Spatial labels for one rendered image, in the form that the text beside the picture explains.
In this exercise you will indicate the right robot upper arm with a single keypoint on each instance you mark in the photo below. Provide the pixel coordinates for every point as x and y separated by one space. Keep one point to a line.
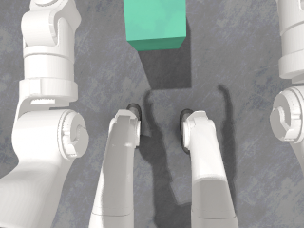
287 119

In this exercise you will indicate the carton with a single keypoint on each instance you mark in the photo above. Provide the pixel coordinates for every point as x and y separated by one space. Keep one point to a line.
155 24

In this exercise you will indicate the robot right shin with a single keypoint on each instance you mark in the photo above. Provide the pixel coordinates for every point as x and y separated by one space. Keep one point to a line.
201 114

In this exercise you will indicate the robot left forearm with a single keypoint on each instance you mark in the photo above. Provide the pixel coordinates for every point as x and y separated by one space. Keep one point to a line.
48 31

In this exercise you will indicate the robot right forearm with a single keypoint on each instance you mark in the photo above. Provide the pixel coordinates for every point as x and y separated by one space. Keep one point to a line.
291 30

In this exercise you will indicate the right robot thigh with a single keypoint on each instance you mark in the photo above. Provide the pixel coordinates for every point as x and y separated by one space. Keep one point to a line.
212 205

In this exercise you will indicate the left robot upper arm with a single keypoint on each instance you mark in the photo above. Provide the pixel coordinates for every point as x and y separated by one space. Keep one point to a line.
46 143

